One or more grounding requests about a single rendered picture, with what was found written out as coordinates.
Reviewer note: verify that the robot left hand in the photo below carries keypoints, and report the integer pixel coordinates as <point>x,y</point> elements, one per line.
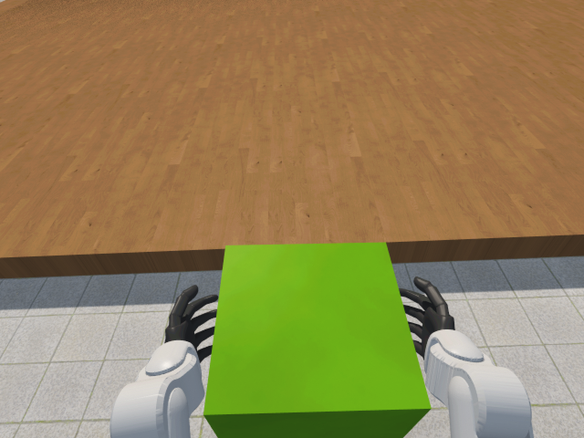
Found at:
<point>182,327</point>

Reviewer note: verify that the left robot forearm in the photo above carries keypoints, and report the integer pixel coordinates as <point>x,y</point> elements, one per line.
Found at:
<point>161,400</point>

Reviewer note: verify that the carton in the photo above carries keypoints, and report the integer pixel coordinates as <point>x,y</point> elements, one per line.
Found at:
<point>312,341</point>

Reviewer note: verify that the robot right hand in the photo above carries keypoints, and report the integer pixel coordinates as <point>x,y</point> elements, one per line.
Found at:
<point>435,317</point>

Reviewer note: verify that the right robot forearm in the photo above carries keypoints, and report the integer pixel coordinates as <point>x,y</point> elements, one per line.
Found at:
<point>483,400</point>

